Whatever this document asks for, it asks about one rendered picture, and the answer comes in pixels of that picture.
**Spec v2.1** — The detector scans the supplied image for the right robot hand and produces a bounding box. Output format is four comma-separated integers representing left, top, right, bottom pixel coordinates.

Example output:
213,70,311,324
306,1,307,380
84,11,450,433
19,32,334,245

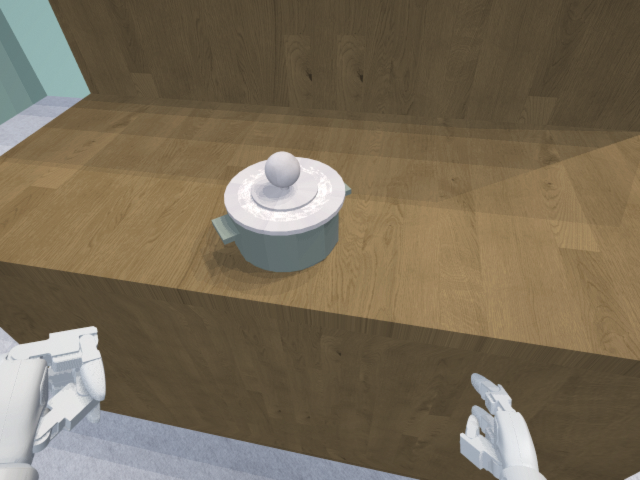
460,373,539,479

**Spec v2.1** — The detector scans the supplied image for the left robot hand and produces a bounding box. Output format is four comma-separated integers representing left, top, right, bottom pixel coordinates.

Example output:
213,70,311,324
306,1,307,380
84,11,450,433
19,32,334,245
0,326,106,465

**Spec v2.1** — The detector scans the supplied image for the table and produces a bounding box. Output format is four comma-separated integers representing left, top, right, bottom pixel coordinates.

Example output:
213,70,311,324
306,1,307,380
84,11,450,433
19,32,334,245
0,0,640,480

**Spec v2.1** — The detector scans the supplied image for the lid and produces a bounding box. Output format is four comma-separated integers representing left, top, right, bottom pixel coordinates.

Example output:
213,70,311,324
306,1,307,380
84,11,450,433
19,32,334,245
224,157,345,236

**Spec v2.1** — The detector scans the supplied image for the pot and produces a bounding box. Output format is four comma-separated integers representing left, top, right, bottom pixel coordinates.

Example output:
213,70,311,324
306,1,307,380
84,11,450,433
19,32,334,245
211,183,351,272

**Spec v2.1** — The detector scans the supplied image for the knob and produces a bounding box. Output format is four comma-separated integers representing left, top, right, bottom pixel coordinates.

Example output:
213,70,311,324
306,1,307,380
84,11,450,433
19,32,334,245
265,151,300,188

